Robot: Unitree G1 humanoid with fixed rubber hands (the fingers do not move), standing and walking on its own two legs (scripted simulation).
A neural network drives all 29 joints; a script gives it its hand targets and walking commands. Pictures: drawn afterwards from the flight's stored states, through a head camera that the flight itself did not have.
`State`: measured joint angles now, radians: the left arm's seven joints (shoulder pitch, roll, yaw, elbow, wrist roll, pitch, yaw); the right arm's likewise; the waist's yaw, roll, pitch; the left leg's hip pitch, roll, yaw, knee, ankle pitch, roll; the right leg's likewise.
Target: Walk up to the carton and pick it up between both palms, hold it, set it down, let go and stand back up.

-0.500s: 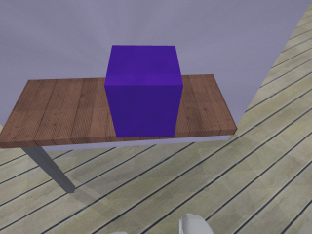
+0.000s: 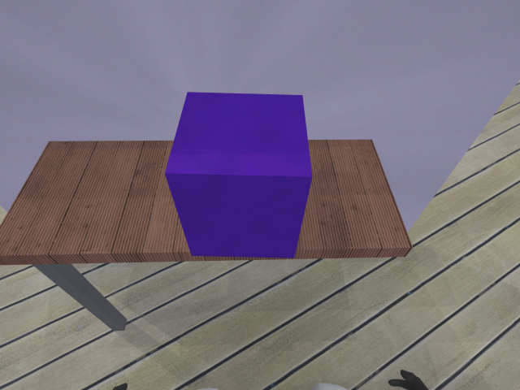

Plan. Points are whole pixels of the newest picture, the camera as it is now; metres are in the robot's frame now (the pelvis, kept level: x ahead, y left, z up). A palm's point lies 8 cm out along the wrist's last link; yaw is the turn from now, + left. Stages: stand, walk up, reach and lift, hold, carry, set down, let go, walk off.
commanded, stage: walk up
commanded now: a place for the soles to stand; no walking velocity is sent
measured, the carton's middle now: (243, 179) +0.46 +0.04 +0.02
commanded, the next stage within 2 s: none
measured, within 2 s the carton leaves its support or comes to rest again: neither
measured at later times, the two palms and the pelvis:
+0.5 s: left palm out of the picture +0.07 +0.26 -0.10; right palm out of the picture +0.09 -0.24 -0.11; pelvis +0.01 +0.01 +0.01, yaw +1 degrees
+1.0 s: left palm out of the picture +0.08 +0.30 -0.11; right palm out of the picture +0.06 -0.22 -0.12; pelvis +0.04 +0.04 +0.00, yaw +2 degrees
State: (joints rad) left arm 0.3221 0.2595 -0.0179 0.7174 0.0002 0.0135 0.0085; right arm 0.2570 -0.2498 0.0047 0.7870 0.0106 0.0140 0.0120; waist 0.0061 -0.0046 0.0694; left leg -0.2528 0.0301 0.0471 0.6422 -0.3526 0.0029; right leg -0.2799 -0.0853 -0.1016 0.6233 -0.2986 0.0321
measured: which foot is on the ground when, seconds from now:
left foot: down 0.00-1.00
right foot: down 0.00-0.82, up 0.84-1.00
